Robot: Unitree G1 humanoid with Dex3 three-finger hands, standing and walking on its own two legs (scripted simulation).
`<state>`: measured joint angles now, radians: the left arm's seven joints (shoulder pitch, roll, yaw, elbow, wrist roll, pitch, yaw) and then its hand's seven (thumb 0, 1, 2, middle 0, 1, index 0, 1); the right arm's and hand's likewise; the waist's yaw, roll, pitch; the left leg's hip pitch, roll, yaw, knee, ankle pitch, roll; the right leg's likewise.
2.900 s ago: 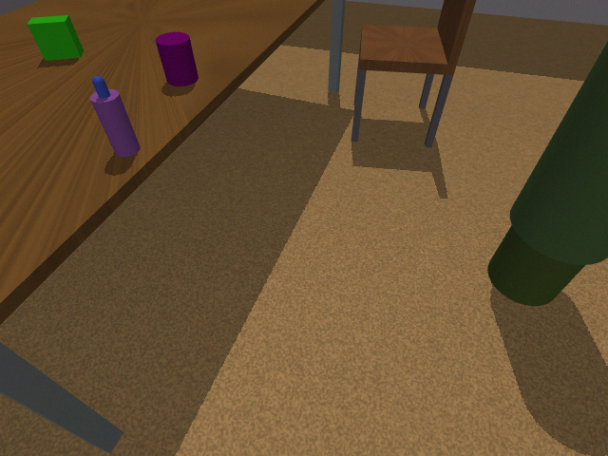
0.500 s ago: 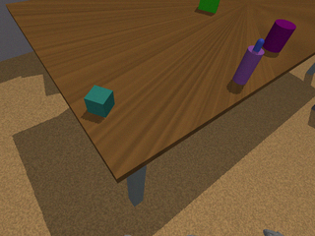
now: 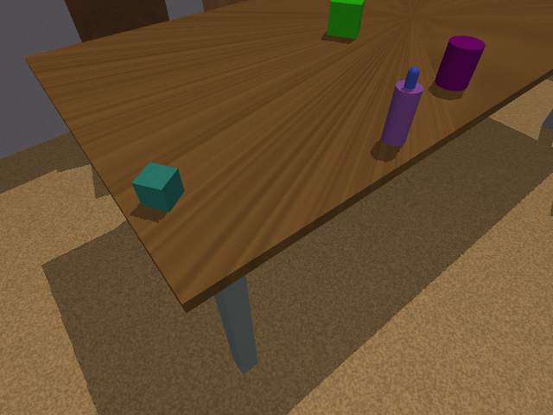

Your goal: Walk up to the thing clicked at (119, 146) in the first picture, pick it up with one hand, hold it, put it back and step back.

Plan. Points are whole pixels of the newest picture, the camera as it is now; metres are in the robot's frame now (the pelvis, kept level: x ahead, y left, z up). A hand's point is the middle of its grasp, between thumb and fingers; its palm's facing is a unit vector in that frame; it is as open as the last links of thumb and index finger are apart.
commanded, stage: walk up
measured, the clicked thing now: (403, 106) +0.71 -0.26 +0.07
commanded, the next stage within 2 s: stand in 0.96 s
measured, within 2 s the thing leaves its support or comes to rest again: neither
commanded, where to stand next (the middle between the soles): +0.08 -0.02 m, yaw -2 degrees
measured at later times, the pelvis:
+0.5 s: pelvis +0.01 +0.01 +0.02, yaw +1 degrees
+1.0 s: pelvis +0.02 +0.01 +0.02, yaw +1 degrees
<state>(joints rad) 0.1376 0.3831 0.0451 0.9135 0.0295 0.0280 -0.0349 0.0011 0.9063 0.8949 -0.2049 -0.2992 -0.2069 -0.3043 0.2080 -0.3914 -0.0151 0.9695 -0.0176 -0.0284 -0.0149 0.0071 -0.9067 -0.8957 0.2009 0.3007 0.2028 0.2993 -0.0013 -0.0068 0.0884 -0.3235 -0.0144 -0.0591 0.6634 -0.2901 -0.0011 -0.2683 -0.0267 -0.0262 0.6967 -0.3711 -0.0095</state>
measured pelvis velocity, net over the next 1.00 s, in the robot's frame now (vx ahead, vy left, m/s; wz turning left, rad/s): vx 0.02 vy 0.01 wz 0.02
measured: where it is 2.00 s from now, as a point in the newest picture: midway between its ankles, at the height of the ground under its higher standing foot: outside the picture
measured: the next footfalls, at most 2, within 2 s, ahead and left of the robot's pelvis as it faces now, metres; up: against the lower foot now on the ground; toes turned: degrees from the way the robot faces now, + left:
none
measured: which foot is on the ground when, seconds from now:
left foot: down 0.00-1.00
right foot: down 0.00-1.00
